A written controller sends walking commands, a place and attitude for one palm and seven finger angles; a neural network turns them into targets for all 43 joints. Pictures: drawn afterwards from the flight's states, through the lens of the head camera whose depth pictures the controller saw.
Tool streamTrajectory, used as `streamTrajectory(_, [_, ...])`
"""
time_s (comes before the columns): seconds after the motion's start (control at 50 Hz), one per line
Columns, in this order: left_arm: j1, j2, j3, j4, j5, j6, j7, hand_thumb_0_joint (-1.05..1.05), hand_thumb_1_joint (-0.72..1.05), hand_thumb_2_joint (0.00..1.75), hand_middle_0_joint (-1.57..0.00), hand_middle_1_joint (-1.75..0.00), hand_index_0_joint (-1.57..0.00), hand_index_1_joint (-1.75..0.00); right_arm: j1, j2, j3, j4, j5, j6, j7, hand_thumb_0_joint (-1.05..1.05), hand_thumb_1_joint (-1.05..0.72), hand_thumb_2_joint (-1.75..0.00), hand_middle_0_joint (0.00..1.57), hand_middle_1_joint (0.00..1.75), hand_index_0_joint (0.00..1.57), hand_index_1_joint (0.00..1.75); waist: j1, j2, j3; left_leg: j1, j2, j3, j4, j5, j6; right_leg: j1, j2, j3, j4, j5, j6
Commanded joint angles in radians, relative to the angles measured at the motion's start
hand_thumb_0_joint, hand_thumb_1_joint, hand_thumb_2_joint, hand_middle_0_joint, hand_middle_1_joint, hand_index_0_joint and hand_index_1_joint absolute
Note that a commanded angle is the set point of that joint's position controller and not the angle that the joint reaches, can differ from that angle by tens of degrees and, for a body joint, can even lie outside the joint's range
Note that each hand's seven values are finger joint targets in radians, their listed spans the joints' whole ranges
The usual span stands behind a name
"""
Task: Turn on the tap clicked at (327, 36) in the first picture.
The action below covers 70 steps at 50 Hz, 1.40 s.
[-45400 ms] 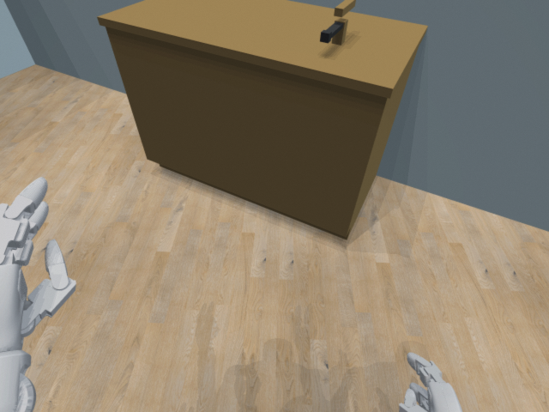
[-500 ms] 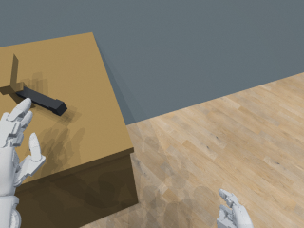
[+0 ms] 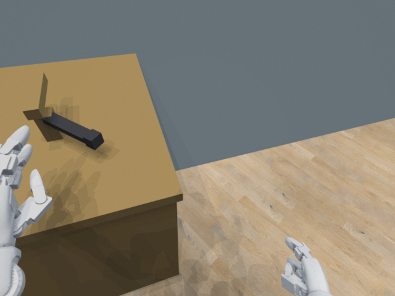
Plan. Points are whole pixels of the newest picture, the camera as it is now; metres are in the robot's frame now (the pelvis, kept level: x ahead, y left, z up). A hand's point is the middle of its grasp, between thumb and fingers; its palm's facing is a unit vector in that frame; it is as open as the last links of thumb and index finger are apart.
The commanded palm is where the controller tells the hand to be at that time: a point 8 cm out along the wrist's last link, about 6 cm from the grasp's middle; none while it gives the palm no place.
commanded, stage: come to a stop and stand still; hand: left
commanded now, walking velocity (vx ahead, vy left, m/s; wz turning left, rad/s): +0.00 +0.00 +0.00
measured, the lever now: (93, 139) +0.38 +0.26 +0.10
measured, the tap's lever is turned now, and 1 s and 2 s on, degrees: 44 44 44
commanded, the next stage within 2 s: look again from close up in 0.42 s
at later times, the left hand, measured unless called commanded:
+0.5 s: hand (44, 208) +0.20 +0.25 +0.15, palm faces +0.42 -0.84 -0.33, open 7.4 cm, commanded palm +0.14 +0.28 +0.17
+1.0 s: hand (40, 199) +0.20 +0.25 +0.17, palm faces +0.45 -0.81 -0.38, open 7.4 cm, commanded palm +0.14 +0.28 +0.17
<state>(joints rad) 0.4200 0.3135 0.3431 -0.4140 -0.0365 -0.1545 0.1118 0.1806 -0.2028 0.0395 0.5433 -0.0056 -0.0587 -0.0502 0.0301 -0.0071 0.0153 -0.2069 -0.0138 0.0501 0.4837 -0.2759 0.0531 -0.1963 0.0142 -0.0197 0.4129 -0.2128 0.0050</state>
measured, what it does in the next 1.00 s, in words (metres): stands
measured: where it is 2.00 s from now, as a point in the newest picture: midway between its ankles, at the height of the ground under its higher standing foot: outside the picture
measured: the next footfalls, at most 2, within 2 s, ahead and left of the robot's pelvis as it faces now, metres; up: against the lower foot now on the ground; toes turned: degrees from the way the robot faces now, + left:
none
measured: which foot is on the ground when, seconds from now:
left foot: down 0.00-1.00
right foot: down 0.00-1.00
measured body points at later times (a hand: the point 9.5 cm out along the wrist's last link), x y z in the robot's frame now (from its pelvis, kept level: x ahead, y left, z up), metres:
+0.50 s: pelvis -0.02 +0.00 +0.00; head -0.02 +0.01 +0.45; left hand +0.17 +0.29 +0.17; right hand +0.14 -0.23 -0.08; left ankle -0.01 +0.08 -0.74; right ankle +0.00 -0.13 -0.74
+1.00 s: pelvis -0.01 -0.01 +0.00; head -0.02 +0.00 +0.45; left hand +0.17 +0.29 +0.19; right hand +0.18 -0.23 -0.06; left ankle -0.01 +0.08 -0.74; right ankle +0.00 -0.13 -0.74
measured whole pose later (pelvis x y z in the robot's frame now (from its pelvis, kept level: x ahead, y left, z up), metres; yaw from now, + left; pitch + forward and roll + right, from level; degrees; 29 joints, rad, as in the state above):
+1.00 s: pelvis -0.01 -0.01 +0.00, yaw +1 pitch +0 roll -2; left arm 0.36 0.35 0.33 -0.42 0.00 -0.15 0.11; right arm 0.20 -0.21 0.02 0.55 -0.01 -0.07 -0.07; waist 0.04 0.01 -0.01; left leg -0.21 -0.01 0.02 0.46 -0.24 0.04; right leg -0.18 0.02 -0.05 0.37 -0.18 0.00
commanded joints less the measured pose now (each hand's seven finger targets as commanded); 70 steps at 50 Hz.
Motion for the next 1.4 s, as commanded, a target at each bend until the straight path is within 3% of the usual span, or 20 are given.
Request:
streamTrajectory(0.0, [-0.161, 0.19, 0.088, -0.323, 0.0, -0.082, 0.029, 0.0, 0.9, 0.9, -0.2, -0.3, -0.2, -0.3, -0.098, -0.122, -0.047, -0.159, -0.009, -0.072, -0.013, 0.0, -0.9, -0.9, 0.2, 0.3, 0.2, 0.3, -0.014, 0.123, -0.138, -0.002, 0.09, -0.081, -0.119, 0.211, -0.038, 0.098, -0.051, 0.037, -0.018, 0.232, -0.021])
streamTrajectory(0.08, [-0.094, 0.193, 0.112, -0.282, -0.002, -0.081, 0.034, 0.0, 0.9, 0.9, -0.2, -0.3, -0.2, -0.3, -0.087, -0.125, -0.052, -0.152, -0.012, -0.076, -0.011, 0.0, -0.9, -0.9, 0.2, 0.3, 0.2, 0.3, -0.01, 0.137, -0.126, -0.041, 0.085, -0.084, -0.149, 0.124, -0.045, 0.109, -0.044, 0.04, -0.034, 0.176, -0.024])
streamTrajectory(0.18, [-0.04, 0.161, 0.102, -0.167, -0.004, -0.076, 0.026, 0.0, 0.9, 0.9, -0.2, -0.3, -0.2, -0.3, -0.077, -0.126, -0.057, -0.146, -0.009, -0.066, -0.013, 0.0, -0.9, -0.9, 0.2, 0.3, 0.2, 0.3, -0.014, 0.061, -0.072, -0.091, 0.095, -0.102, -0.196, -0.062, -0.038, 0.071, -0.037, 0.047, -0.072, 0.055, -0.018])
streamTrajectory(0.3, [-0.121, 0.152, 0.068, -0.181, 0.009, -0.078, 0.025, 0.0, 0.9, 0.9, -0.2, -0.3, -0.2, -0.3, -0.078, -0.129, -0.058, -0.146, -0.003, -0.069, -0.021, 0.0, -0.9, -0.9, 0.2, 0.3, 0.2, 0.3, -0.019, 0.047, -0.055, -0.114, 0.1, -0.12, -0.223, -0.15, -0.025, 0.065, -0.034, 0.048, -0.077, 0.013, -0.011])
streamTrajectory(0.38, [-0.175, 0.189, 0.087, -0.257, 0.015, -0.086, 0.034, 0.0, 0.9, 0.9, -0.2, -0.3, -0.2, -0.3, -0.089, -0.131, -0.058, -0.145, -0.007, -0.083, -0.025, 0.0, -0.9, -0.9, 0.2, 0.3, 0.2, 0.3, -0.014, 0.106, -0.083, -0.096, 0.088, -0.113, -0.214, -0.11, -0.026, 0.087, -0.036, 0.048, -0.065, 0.049, -0.014])
streamTrajectory(0.58, [-0.009, 0.17, 0.107, -0.198, -0.006, -0.084, 0.036, 0.0, 0.9, 0.9, -0.2, -0.3, -0.2, -0.3, -0.079, -0.133, -0.068, -0.13, -0.011, -0.078, -0.017, 0.0, -0.9, -0.9, 0.2, 0.3, 0.2, 0.3, -0.013, 0.051, -0.14, -0.034, 0.068, -0.086, -0.123, 0.156, -0.045, 0.1, -0.057, 0.057, -0.063, 0.19, -0.028])
streamTrajectory(0.94, [-0.083, 0.163, 0.072, -0.22, -0.01, -0.059, 0.04, 0.0, 0.9, 0.9, -0.2, -0.3, -0.2, -0.3, -0.087, -0.127, -0.061, -0.139, -0.008, -0.053, -0.026, 0.0, -0.9, -0.9, 0.2, 0.3, 0.2, 0.3, -0.013, 0.057, -0.12, -0.031, 0.067, -0.092, -0.135, 0.168, -0.04, 0.109, -0.055, 0.058, -0.083, 0.197, -0.024])
streamTrajectory(0.96, [-1.182, 1.001, 0.641, -0.463, 0.177, -0.165, 0.037, 0.0, 0.9, 0.9, -0.2, -0.3, -0.2, -0.3, 0.072, -0.149, -0.058, -0.128, -0.032, -0.104, -0.007, 0.0, -0.9, -0.9, 0.2, 0.3, 0.2, 0.3, -0.022, -0.119, 0.16, -0.242, 0.118, -0.088, -0.017, 0.216, -0.007, -0.105, -0.094, 0.078, -0.143, 0.155, 0.041])
streamTrajectory(0.98, [-0.942, 0.586, 0.379, 0.028, 0.061, -0.135, 0.009, 0.0, 0.9, 0.9, -0.2, -0.3, -0.2, -0.3, -0.037, -0.056, -0.044, -0.007, 0.038, -0.096, 0.003, 0.0, -0.9, -0.9, 0.2, 0.3, 0.2, 0.3, -0.028, 0.048, 0.085, -0.073, 0.165, -0.116, -0.031, 0.131, -0.024, -0.192, -0.188, 0.092, -0.093, -0.031, -0.059])
streamTrajectory(1.0, [-0.617, 0.401, 0.246, 0.037, 0.023, -0.131, -0.011, 0.0, 0.9, 0.9, -0.2, -0.3, -0.2, -0.3, -0.045, -0.093, -0.065, -0.043, 0.009, -0.091, 0.016, 0.0, -0.9, -0.9, 0.2, 0.3, 0.2, 0.3, -0.006, 0.017, 0.043, -0.011, 0.115, -0.107, -0.103, 0.134, -0.042, -0.128, -0.107, 0.109, -0.058, 0.003, -0.069])
streamTrajectory(1.02, [-0.44, 0.289, 0.164, 0.157, 0.01, -0.12, -0.027, 0.0, 0.9, 0.9, -0.2, -0.3, -0.2, -0.3, -0.06, -0.127, -0.087, -0.08, 0.016, -0.1, 0.023, 0.0, -0.9, -0.9, 0.2, 0.3, 0.2, 0.3, 0.014, 0.093, -0.045, 0.022, 0.09, -0.058, -0.093, 0.109, -0.042, -0.068, -0.091, 0.135, -0.062, 0.052, -0.058])
streamTrajectory(1.06, [-0.206, 0.146, 0.022, 0.007, -0.019, -0.121, -0.054, 0.0, 0.9, 0.9, -0.2, -0.3, -0.2, -0.3, -0.016, -0.123, -0.091, -0.105, 0.038, -0.105, 0.056, 0.0, -0.9, -0.9, 0.2, 0.3, 0.2, 0.3, 0.011, 0.2, -0.162, 0.053, 0.089, -0.066, -0.092, 0.1, -0.024, 0.024, -0.097, 0.13, -0.028, 0.092, -0.017])
streamTrajectory(1.08, [-0.132, 0.068, -0.049, -0.069, -0.026, -0.121, -0.07, 0.0, 0.9, 0.9, -0.2, -0.3, -0.2, -0.3, -0.03, -0.107, -0.09, -0.121, 0.045, -0.108, 0.077, 0.0, -0.9, -0.9, 0.2, 0.3, 0.2, 0.3, 0.012, 0.195, -0.203, 0.063, 0.107, -0.081, -0.104, 0.146, -0.018, 0.049, -0.086, 0.093, 0.008, 0.121, -0.011])
streamTrajectory(1.14, [0.034, 0.158, 0.014, -0.288, -0.003, -0.113, -0.052, 0.0, 0.9, 0.9, -0.2, -0.3, -0.2, -0.3, -0.037, -0.118, -0.087, -0.158, 0.038, -0.107, 0.093, 0.0, -0.9, -0.9, 0.2, 0.3, 0.2, 0.3, 0.02, 0.061, -0.217, 0.003, 0.126, -0.083, -0.111, 0.136, -0.008, 0.098, -0.062, 0.057, 0.022, 0.104, -0.011])
streamTrajectory(1.18, [0.051, 0.321, 0.19, -0.305, 0.004, -0.11, -0.018, 0.0, 0.9, 0.9, -0.2, -0.3, -0.2, -0.3, -0.049, -0.133, -0.084, -0.155, 0.026, -0.101, 0.073, 0.0, -0.9, -0.9, 0.2, 0.3, 0.2, 0.3, 0.019, -0.075, -0.213, -0.011, 0.101, -0.069, -0.093, 0.103, -0.028, 0.089, -0.066, 0.078, -0.015, 0.083, -0.02])
streamTrajectory(1.22, [0.022, 0.324, 0.243, -0.293, -0.01, -0.122, -0.012, 0.0, 0.9, 0.9, -0.2, -0.3, -0.2, -0.3, -0.068, -0.118, -0.074, -0.171, 0.017, -0.099, 0.047, 0.0, -0.9, -0.9, 0.2, 0.3, 0.2, 0.3, 0.003, -0.171, -0.185, -0.022, 0.082, -0.078, -0.079, 0.103, -0.032, 0.058, -0.078, 0.091, -0.025, 0.079, -0.03])
streamTrajectory(1.24, [-0.011, 0.328, 0.261, -0.291, -0.019, -0.13, -0.011, 0.0, 0.9, 0.9, -0.2, -0.3, -0.2, -0.3, -0.071, -0.117, -0.071, -0.172, 0.017, -0.099, 0.033, 0.0, -0.9, -0.9, 0.2, 0.3, 0.2, 0.3, -0.004, -0.132, -0.164, -0.023, 0.078, -0.08, -0.088, 0.099, -0.033, 0.041, -0.079, 0.095, -0.023, 0.066, -0.032])
streamTrajectory(1.28, [-0.111, 0.349, 0.264, -0.334, -0.022, -0.141, -0.003, 0.0, 0.9, 0.9, -0.2, -0.3, -0.2, -0.3, -0.085, -0.124, -0.069, -0.165, 0.02, -0.103, 0.014, 0.0, -0.9, -0.9, 0.2, 0.3, 0.2, 0.3, -0.011, 0.046, -0.124, -0.023, 0.096, -0.093, -0.119, 0.102, -0.027, 0.025, -0.064, 0.092, 0.02, 0.09, -0.028])
streamTrajectory(1.32, [-0.134, 0.312, 0.227, -0.29, -0.02, -0.143, -0.003, 0.0, 0.9, 0.9, -0.2, -0.3, -0.2, -0.3, -0.069, -0.122, -0.068, -0.152, 0.02, -0.112, 0.011, 0.0, -0.9, -0.9, 0.2, 0.3, 0.2, 0.3, -0.004, 0.169, -0.125, -0.047, 0.108, -0.092, -0.128, 0.095, -0.018, 0.069, -0.056, 0.078, 0.042, 0.12, -0.028])
streamTrajectory(1.38, [-0.17, 0.264, 0.173, -0.28, -0.015, -0.151, -0.014, 0.0, 0.9, 0.9, -0.2, -0.3, -0.2, -0.3, -0.063, -0.117, -0.063, -0.14, 0.014, -0.137, 0.019, 0.0, -0.9, -0.9, 0.2, 0.3, 0.2, 0.3, -0.004, 0.157, -0.133, -0.007, 0.089, -0.076, -0.096, 0.145, -0.025, 0.063, -0.058, 0.075, 0.02, 0.16, -0.034])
